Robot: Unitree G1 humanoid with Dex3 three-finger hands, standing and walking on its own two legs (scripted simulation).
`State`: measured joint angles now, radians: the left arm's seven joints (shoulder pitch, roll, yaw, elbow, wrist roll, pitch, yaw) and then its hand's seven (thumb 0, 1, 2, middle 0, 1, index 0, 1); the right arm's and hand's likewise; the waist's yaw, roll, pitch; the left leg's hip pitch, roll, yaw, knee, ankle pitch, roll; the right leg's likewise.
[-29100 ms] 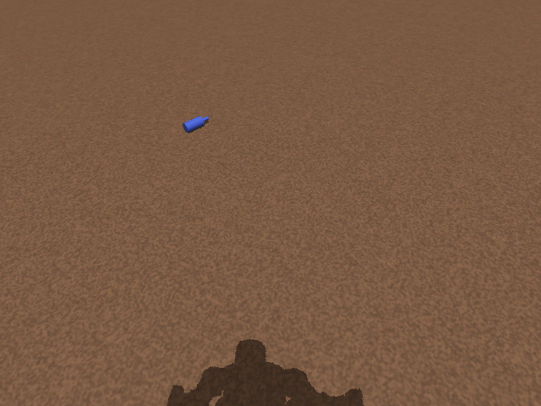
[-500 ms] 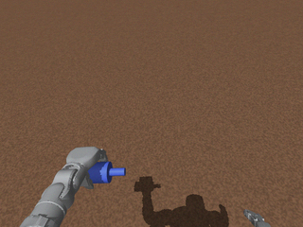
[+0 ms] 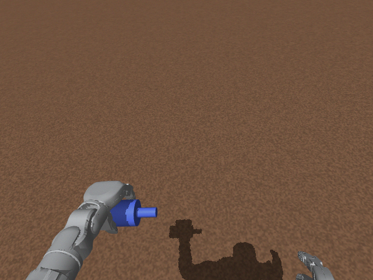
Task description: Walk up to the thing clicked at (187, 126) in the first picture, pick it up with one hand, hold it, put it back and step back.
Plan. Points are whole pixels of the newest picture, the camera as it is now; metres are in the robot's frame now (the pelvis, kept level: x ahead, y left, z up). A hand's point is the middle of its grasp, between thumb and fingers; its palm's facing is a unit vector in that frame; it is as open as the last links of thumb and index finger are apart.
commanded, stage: hold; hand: left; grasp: from above
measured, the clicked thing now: (123, 212) +0.30 +0.20 -0.06
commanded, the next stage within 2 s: crouch in 0.46 s
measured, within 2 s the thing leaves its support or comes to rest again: neither
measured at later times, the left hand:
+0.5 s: hand (111, 209) +0.30 +0.22 -0.03, palm faces -0.45 -0.05 -0.89, open 9.3 cm
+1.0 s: hand (123, 218) +0.32 +0.22 -0.14, palm faces -0.43 +0.04 -0.90, open 9.3 cm
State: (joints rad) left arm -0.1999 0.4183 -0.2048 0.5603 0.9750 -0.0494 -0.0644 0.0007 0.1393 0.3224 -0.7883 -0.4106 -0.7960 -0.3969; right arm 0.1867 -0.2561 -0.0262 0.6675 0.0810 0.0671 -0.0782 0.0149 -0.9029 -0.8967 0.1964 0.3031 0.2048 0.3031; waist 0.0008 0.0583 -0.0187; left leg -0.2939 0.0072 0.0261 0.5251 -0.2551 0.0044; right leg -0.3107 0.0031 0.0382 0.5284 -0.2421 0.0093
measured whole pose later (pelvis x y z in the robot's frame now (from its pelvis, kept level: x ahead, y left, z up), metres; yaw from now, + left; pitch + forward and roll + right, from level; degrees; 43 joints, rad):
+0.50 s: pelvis +0.01 +0.00 +0.00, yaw +0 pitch +1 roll +0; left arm -0.21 0.42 -0.21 0.59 0.99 -0.06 -0.05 0.00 0.11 0.37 -0.78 -0.43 -0.79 -0.42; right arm 0.19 -0.25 -0.03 0.67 0.08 0.09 -0.08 0.01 -0.90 -0.90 0.20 0.30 0.20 0.30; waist 0.00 0.05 -0.02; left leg -0.27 0.00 0.03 0.49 -0.25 0.01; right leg -0.28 0.00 0.04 0.50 -0.24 0.01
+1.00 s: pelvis -0.01 +0.00 -0.05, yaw +1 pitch +13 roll -1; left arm -0.45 0.38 -0.21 1.00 1.15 -0.11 0.24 0.00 0.10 0.39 -0.79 -0.44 -0.80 -0.43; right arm 0.21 -0.27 -0.06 0.67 0.03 0.08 -0.03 0.01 -0.90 -0.90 0.20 0.30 0.21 0.30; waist -0.04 0.01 -0.10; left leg -0.77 0.01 -0.01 0.94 -0.40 0.00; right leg -0.76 0.01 0.01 0.91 -0.38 0.01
